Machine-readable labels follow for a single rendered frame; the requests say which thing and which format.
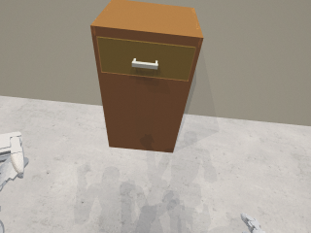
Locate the robot left hand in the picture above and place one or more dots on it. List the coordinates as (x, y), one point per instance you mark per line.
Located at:
(12, 154)

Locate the cabinet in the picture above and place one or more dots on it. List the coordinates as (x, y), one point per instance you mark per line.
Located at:
(143, 112)

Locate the drawer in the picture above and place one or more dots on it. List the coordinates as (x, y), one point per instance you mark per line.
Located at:
(173, 61)

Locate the handle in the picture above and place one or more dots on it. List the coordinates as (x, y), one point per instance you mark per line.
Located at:
(146, 65)

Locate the robot right hand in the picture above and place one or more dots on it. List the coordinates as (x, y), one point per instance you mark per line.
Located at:
(252, 223)

